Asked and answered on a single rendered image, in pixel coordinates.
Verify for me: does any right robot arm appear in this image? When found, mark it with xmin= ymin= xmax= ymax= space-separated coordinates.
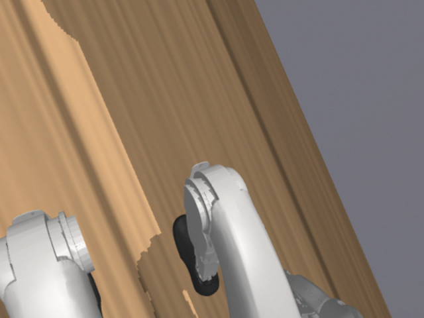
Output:
xmin=319 ymin=298 xmax=363 ymax=318

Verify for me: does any left robot foot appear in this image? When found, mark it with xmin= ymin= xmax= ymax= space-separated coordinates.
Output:
xmin=87 ymin=273 xmax=103 ymax=317

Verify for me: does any right robot hand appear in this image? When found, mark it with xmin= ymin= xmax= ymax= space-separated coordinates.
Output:
xmin=283 ymin=269 xmax=331 ymax=318

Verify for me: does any right robot foot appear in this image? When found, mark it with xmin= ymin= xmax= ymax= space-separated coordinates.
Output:
xmin=173 ymin=214 xmax=219 ymax=296

